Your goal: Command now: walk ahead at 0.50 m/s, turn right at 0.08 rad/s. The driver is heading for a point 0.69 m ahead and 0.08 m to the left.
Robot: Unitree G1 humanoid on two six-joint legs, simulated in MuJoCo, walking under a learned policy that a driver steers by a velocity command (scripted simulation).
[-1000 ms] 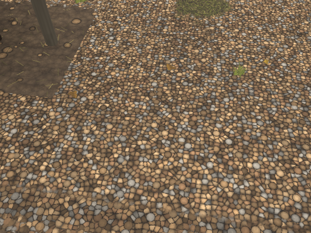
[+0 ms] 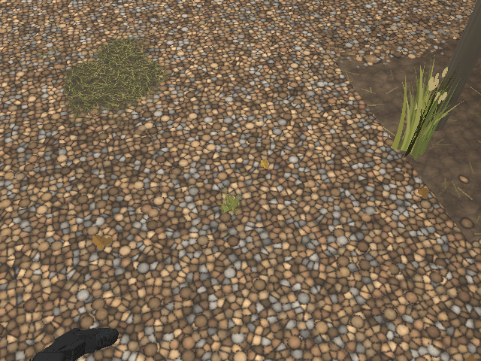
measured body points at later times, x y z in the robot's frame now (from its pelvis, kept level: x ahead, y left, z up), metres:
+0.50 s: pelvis +0.26 -0.02 +0.00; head +0.29 -0.02 +0.45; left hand +0.28 +0.26 -0.13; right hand +0.46 -0.26 -0.10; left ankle +0.42 +0.10 -0.72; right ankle +0.18 -0.13 -0.74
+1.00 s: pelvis +0.36 -0.02 -0.01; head +0.36 -0.03 +0.44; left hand +0.41 +0.25 -0.14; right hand +0.47 -0.27 -0.14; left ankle +0.41 +0.09 -0.74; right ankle +0.34 -0.16 -0.74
